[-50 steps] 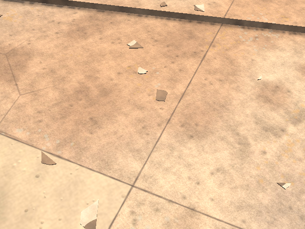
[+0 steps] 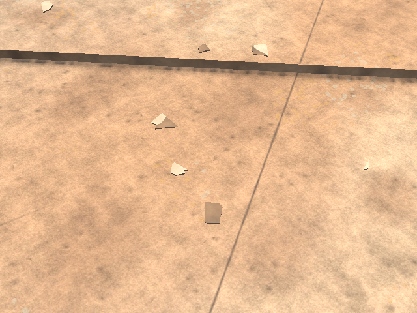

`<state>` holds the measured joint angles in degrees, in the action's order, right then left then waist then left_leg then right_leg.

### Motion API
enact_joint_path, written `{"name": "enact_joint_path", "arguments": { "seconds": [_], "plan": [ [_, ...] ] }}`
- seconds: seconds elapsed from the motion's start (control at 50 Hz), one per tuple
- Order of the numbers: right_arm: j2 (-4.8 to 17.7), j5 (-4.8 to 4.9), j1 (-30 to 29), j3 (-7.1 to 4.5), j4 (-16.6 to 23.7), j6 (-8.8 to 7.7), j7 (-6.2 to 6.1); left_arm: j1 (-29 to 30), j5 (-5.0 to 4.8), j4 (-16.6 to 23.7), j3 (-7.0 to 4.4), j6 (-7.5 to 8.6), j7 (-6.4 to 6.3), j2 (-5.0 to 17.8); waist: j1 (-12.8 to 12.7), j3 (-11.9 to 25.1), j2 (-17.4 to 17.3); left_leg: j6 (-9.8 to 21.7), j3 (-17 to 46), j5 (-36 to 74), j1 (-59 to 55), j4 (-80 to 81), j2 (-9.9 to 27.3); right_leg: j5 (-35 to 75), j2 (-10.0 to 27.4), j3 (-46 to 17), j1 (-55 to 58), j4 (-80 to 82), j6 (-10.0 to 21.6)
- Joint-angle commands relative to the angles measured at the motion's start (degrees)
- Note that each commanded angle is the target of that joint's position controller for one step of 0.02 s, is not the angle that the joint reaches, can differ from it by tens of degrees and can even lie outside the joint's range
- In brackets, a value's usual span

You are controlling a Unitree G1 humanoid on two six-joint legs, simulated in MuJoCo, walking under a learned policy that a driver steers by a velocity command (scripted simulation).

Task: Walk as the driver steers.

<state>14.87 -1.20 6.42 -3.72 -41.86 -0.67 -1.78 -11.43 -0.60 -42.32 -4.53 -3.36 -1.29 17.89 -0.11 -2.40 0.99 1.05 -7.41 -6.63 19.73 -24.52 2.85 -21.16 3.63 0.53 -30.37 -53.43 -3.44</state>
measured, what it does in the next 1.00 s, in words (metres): steps on the spot, turning right: right foot, then left foot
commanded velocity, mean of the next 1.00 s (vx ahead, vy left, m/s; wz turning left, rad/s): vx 0.03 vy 0.00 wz -0.31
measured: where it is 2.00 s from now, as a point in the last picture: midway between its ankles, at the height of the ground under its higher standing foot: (269, 286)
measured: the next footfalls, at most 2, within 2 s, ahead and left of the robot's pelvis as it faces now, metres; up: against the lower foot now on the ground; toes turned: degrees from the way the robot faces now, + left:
right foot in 0.10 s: +0.06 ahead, -0.14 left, +0.00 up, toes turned -11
left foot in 0.56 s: +0.10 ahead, +0.10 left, +0.00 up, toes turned -18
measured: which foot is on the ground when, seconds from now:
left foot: down 0.00-0.10, up 0.12-0.54, down 0.56-1.00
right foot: up 0.00-0.08, down 0.10-1.00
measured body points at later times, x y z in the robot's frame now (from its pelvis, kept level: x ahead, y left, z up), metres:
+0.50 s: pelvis +0.02 -0.03 +0.00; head +0.05 -0.05 +0.45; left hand +0.25 +0.20 -0.08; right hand +0.10 -0.34 -0.11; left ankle +0.07 +0.12 -0.71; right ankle +0.02 -0.12 -0.74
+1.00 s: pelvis +0.05 -0.01 -0.01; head +0.05 -0.02 +0.44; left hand +0.24 +0.21 -0.11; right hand +0.10 -0.29 -0.12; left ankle +0.06 +0.11 -0.74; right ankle +0.01 -0.13 -0.73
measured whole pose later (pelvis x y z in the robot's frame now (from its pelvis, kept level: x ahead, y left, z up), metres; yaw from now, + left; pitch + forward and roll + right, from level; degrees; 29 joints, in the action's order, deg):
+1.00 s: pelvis +0.05 -0.01 -0.01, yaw -17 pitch -1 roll +0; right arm 14.2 0.3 11.5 -1.3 -45.2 -1.2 -0.4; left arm -15.1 0.0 -40.8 -2.8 0.0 -0.8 14.5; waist 0.0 0.1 -0.3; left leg 1.4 0.7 -20.8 12.8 -33.7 -0.6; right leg -22.4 -2.2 -5.1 -16.0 -36.3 1.5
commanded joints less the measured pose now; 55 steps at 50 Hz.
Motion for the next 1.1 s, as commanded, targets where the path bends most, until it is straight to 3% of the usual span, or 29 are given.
{"name": "enact_joint_path", "arguments": {
  "seconds": [0.02, 0.08, 0.1, 0.12, 0.14, 0.16, 0.18, 0.2, 0.22, 0.26, 0.36, 0.48, 0.52, 0.54, 0.56, 0.58, 0.6, 0.62, 0.64, 0.66, 0.7, 0.74, 0.86, 0.9, 0.94, 1.02, 1.04, 1.08, 1.1],
  "plan": [
    [9.95, 0.75, -3.16, -2.65, 3.43, -0.33, -0.28, -2.88, 0.07, 3.94, -0.84, 0.15, 1.09, 3.85, -0.97, 9.62, -9.41, 11.85, 8.84, 6.41, -5.33, 8.29, 15.86, 2.14, 0.36, 1.13, 8.55, 5.98, 1.61],
    [10.17, 2.24, -3.11, -2.83, 2.18, 0.48, -0.13, -5.62, 0.32, 3.46, -1.57, 0.04, 1.85, 4.44, -2.86, 9.1, -8.08, 7.4, 5.91, 0.14, -4.57, 2.56, 14.64, 7.86, -2.28, 3.94, 16.31, 18.89, 5.0],
    [8.4, 2.34, -0.71, -2.53, 0.9, 0.83, -0.03, -7.21, 0.75, 3.02, -2.23, 0.06, 1.58, 5.91, -2.89, 7.64, -4.48, 3.54, 3.18, -5.69, -1.04, -3.2, 12.12, 11.6, -2.54, 1.49, 20.1, 24.46, 7.09],
    [5.11, 0.86, 1.34, -1.8, 0.98, 1.15, 0.33, -7.75, 0.94, 4.04, -3.68, 0.21, 0.52, 11.95, -0.99, 5.42, 11.34, -2.78, -3.6, -18.04, 10.19, -19.98, 4.88, 25.08, 9.66, -16.89, 25.01, 32.64, 12.2],
    [5.74, -0.08, -2.61, -1.84, 4.12, 0.91, -0.1, -5.71, 2.19, 6.51, -4.05, 0.86, 0.48, 16.48, -1.7, 3.77, 18.68, -5.36, 2.0, -32.16, 21.64, -32.84, -3.01, 31.84, 19.39, -31.58, 23.07, 35.52, 22.72],
    [7.8, 0.29, -6.41, -2.46, 4.57, 0.83, -0.44, -6.02, 3.19, 6.71, -3.51, 2.17, 0.88, 13.98, -4.12, 6.01, 11.97, -4.31, 8.8, -30.31, 21.79, -40.05, -2.42, 27.05, 17.37, -29.48, 21.53, 36.48, 23.36],
    [8.21, 1.08, -5.4, -2.83, 4.13, 0.97, -0.67, -3.63, 2.65, 6.77, -3.07, 3.17, 0.87, 12.64, -2.11, 5.43, 9.65, -3.23, 10.48, -24.65, 22.09, -41.38, -1.64, 24.08, 14.12, -24.89, 21.24, 35.85, 19.97],
    [8.3, 0.79, -3.41, -3.15, 2.51, 1.19, -1.21, -0.41, 1.36, 7.29, -2.71, 3.4, 0.58, 10.84, -0.47, 5.77, 6.51, -3.13, 11.1, -20.04, 21.99, -40.78, -0.9, 21.32, 11.43, -21.77, 21.46, 34.95, 16.67],
    [8.85, 0.33, -2.59, -3.42, 1.92, 1.37, -1.56, 1.55, 0.42, 7.77, -2.08, 3.26, 0.24, 9.2, 0.2, 5.94, 7.01, -3.53, 11.17, -17.36, 21.05, -40.62, -0.87, 22.93, 10.37, -20.04, 20.8, 34.5, 15.37],
    [8.06, 0.55, -1.36, -3.39, 1.71, 1.09, -1.26, 1.56, 0.59, 8.41, -1.43, 2.95, -0.42, 7.87, 0.92, 8.07, 6.75, -4.3, 10.95, -14.0, 17.64, -41.87, -2.21, 27.71, 8.46, -18.25, 20.41, 33.69, 15.38],
    [5.85, 1.19, -2.86, -2.18, 2.11, 0.48, -0.53, -0.1, 0.33, 9.01, -1.8, 2.38, -1.3, 8.45, -0.7, 9.04, 6.78, -5.71, 11.56, -11.29, 15.2, -27.42, -2.8, 25.43, 7.45, -19.02, 24.81, 32.27, 15.53],
    [6.75, 1.78, -2.0, -1.81, 2.05, 0.09, 0.94, 0.77, 0.92, 9.11, -1.34, 1.62, -0.07, 8.12, -1.99, 7.61, 8.17, -4.79, 9.96, -14.66, 4.07, -16.08, -2.75, 25.61, 7.84, -22.49, 20.09, 30.8, 16.9],
    [6.19, 1.73, -0.22, -1.59, 1.6, -0.36, 1.47, 2.21, 0.46, 8.96, -0.82, 1.46, 0.09, 7.29, -0.51, 7.36, 7.49, -3.68, 9.25, -10.6, -0.56, -7.36, -2.92, 26.63, 6.68, -22.85, 19.62, 28.96, 15.76],
    [5.67, 1.42, 1.44, -1.41, 1.04, -0.7, 1.79, 2.78, 0.09, 8.81, -0.44, 1.43, 0.06, 6.49, 0.9, 7.21, 6.76, -2.68, 8.8, -3.15, -5.35, 0.97, -2.92, 24.9, 5.16, -22.17, 18.1, 28.08, 14.0],
    [7.1, 0.57, 2.24, -1.54, 1.02, -0.93, 1.85, 1.26, 0.38, 8.44, -0.09, 1.71, -0.01, 5.4, 0.57, 7.66, 4.73, -1.29, 11.31, 3.58, -10.57, 3.54, -0.03, 19.54, 3.23, -21.23, 15.5, 27.03, 11.18],
    [11.19, -0.58, 3.19, -2.19, 1.63, -0.94, 1.59, -0.83, 1.65, 8.61, 0.56, 2.21, 0.08, 3.34, -1.41, 9.26, -4.32, 2.05, 19.36, 14.87, -15.22, 3.55, 8.81, 9.47, -1.91, -16.14, 11.49, 19.87, 7.6],
    [11.03, -0.85, 0.16, -1.86, 0.95, -0.73, 1.59, -2.21, 1.48, 9.0, 0.54, 2.69, 0.36, 2.73, -4.62, 7.47, -13.18, 8.79, 24.57, 16.56, -11.08, 3.6, 13.37, -1.5, -6.53, -9.33, 9.47, 19.41, 4.81],
    [7.17, -0.47, -2.63, -0.82, 2.06, -0.91, 1.66, -0.81, 2.08, 8.35, 0.21, 2.86, 0.22, 4.84, -3.33, 6.79, -12.1, 10.52, 24.96, 10.96, -7.97, 4.95, 13.34, -1.56, -4.56, -8.1, 12.43, 19.62, 2.94],
    [6.5, -0.29, -3.06, -0.56, 2.05, -1.05, 1.66, 1.22, 1.84, 8.3, -0.17, 2.8, 0.17, 5.46, -2.5, 6.17, -10.96, 8.5, 22.68, 6.7, -8.12, 4.68, 10.4, 2.5, -4.41, -7.81, 13.4, 21.1, 2.77],
    [7.49, 0.0, -2.29, -0.69, 1.72, -1.22, 1.68, 2.69, 1.9, 8.14, -0.02, 2.42, 0.09, 4.55, -1.76, 5.91, -10.35, 6.26, 20.56, 3.56, -7.69, 4.06, 7.97, 6.6, -4.23, -7.69, 15.12, 22.81, 2.7],
    [7.25, 0.15, -1.05, -0.24, 1.17, -1.64, 1.64, 3.04, 2.1, 8.4, 0.25, 1.73, 0.37, 3.57, -1.32, 5.13, -9.59, 3.49, 18.17, -2.41, -5.11, 3.8, 5.73, 11.92, -3.13, -8.6, 18.59, 25.02, 3.23],
    [7.06, 0.08, -0.35, 0.03, 1.23, -1.57, 1.7, 1.9, 1.58, 7.57, 0.13, 1.87, 0.75, 3.79, -0.8, 3.62, -5.92, 1.48, 14.79, -6.65, -4.7, 2.65, 2.92, 12.95, -3.27, -8.85, 18.02, 25.04, 4.77],
    [6.04, 0.51, 1.16, 0.63, 0.85, -1.13, 1.44, 1.15, 1.56, 6.17, 0.2, 2.91, 0.6, 2.88, 0.4, 4.03, -0.06, 1.18, 12.22, -4.04, -7.0, -1.03, 0.91, 16.06, -2.45, -10.23, 17.04, 26.26, 4.88],
    [5.86, 0.56, 2.0, 0.78, 0.29, -0.76, 1.45, -0.12, 1.39, 5.39, 0.33, 2.86, 0.36, 2.4, 0.6, 4.3, -0.28, 1.75, 11.67, -16.48, -6.73, -0.36, -0.21, 2.87, -4.01, -8.78, 16.09, 26.0, 5.35],
    [7.28, 1.37, 2.74, 0.37, 0.13, -0.58, 1.25, -1.01, 0.9, 5.63, 0.14, 3.33, 0.2, 2.84, 0.66, -0.15, -2.58, 4.41, 14.89, -31.02, -4.27, 1.6, 1.09, -11.89, -5.42, -6.98, 10.22, 24.08, 6.32],
    [10.15, 2.17, 6.48, -0.54, -1.09, -1.89, 1.09, -0.3, -0.47, 6.84, 0.5, 6.71, 0.82, 0.75, 0.99, -4.45, -9.72, 11.78, 31.44, -39.1, -6.69, 10.23, 12.77, -3.44, -5.03, -0.71, 3.11, 14.1, 6.07],
    [10.18, 2.35, 6.41, -0.57, -1.11, -1.95, 1.22, -0.21, -0.62, 6.9, 0.46, 7.37, 1.03, 0.85, 0.85, -5.04, -9.71, 12.22, 32.13, -36.66, -5.01, 10.32, 13.37, -2.59, -4.24, -0.87, 4.97, 15.17, 6.62],
    [8.74, 2.52, 2.31, -0.1, 0.05, -1.87, 1.77, -6.08, -0.57, 4.85, 0.07, 8.16, 1.53, 1.04, -2.8, -3.21, -9.15, 9.12, 24.76, -28.33, 1.7, 6.51, 9.01, -0.31, -4.11, -1.4, 18.1, 22.66, 8.25],
    [6.0, 2.53, -0.77, 0.71, 1.57, -2.15, 1.85, -10.65, -0.42, 3.33, -0.78, 8.45, 1.68, 3.51, -4.67, -2.5, -4.2, 5.72, 17.12, -21.16, 5.96, -1.51, 3.37, -1.94, -1.33, -8.41, 23.59, 27.56, 9.98]
  ]
}}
